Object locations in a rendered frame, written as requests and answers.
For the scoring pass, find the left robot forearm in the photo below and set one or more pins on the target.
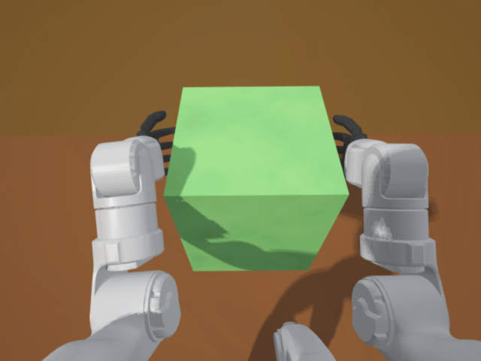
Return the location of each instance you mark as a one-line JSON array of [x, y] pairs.
[[123, 175]]

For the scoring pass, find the right robot forearm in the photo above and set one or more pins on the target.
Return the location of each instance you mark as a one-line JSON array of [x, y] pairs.
[[394, 183]]

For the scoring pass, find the robot right thigh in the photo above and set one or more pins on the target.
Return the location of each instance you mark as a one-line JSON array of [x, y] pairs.
[[296, 342]]

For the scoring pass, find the robot left hand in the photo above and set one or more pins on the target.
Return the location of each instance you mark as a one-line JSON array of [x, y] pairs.
[[148, 125]]

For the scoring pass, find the robot right hand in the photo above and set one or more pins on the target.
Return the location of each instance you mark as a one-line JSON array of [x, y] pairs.
[[353, 128]]

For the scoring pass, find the robot left upper arm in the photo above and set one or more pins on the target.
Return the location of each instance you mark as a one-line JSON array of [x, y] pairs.
[[131, 314]]

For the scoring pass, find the robot right upper arm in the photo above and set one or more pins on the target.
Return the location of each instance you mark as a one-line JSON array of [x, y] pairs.
[[405, 318]]

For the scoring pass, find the carton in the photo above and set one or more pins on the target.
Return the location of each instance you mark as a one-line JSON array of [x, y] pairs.
[[254, 180]]

